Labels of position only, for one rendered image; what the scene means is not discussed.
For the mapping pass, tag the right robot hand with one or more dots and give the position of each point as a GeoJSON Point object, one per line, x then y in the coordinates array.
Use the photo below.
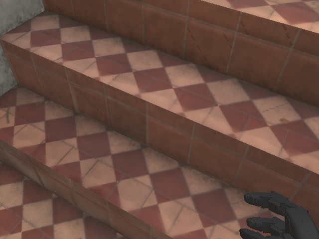
{"type": "Point", "coordinates": [297, 222]}

